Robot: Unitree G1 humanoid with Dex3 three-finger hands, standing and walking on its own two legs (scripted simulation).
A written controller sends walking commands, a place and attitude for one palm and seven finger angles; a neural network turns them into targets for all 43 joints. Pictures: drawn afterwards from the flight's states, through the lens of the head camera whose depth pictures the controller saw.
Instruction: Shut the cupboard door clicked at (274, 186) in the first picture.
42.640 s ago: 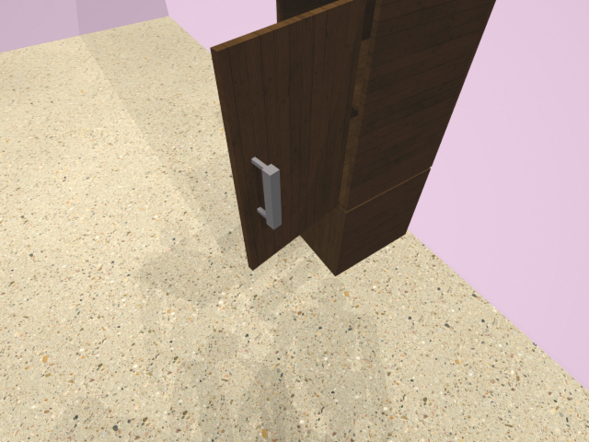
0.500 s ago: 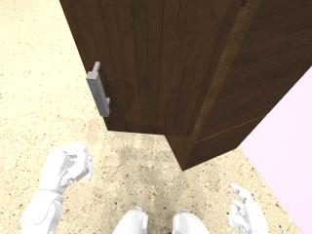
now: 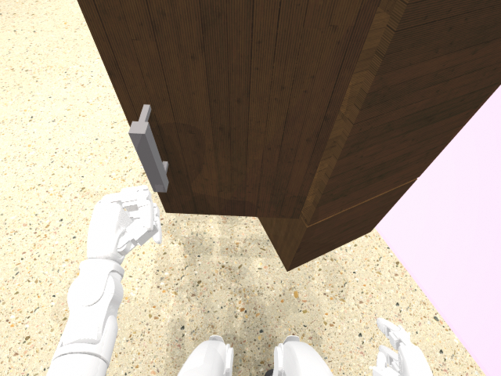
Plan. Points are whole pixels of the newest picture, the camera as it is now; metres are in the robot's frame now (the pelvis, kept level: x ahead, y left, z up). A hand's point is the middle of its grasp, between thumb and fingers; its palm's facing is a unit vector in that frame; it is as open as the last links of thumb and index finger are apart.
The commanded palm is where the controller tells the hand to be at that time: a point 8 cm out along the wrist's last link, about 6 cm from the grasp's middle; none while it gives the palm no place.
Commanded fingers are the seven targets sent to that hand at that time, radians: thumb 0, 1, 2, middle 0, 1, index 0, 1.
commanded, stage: bring the fist close to the handle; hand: left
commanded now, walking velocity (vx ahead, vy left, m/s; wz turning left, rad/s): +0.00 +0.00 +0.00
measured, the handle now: (154, 151) +0.47 +0.20 +0.04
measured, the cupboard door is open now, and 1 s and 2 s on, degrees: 63 62 46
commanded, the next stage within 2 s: push the door shut along its arc in 0.62 s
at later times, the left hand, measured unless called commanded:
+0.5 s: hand (175, 205) +0.37 +0.14 +0.03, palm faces -0.02 -1.00 -0.02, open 3.1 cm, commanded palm +0.35 +0.20 +0.04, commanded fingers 0.00 0.90 0.90 -1.30 -1.50 -1.30 -1.50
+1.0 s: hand (172, 184) +0.40 +0.15 +0.05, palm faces -0.05 -1.00 -0.04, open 3.1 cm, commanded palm +0.39 +0.20 +0.04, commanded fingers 0.00 0.90 0.90 -1.30 -1.50 -1.30 -1.50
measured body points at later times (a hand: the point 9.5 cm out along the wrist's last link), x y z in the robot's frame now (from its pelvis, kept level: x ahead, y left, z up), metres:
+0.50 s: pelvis +0.00 +0.00 +0.01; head +0.09 +0.01 +0.45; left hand +0.37 +0.20 +0.04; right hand +0.11 -0.25 -0.11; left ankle +0.01 +0.07 -0.64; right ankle +0.03 -0.09 -0.64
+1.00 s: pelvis +0.00 -0.01 +0.00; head +0.09 +0.00 +0.44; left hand +0.40 +0.20 +0.05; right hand +0.12 -0.27 -0.11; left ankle +0.01 +0.07 -0.64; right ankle +0.03 -0.09 -0.64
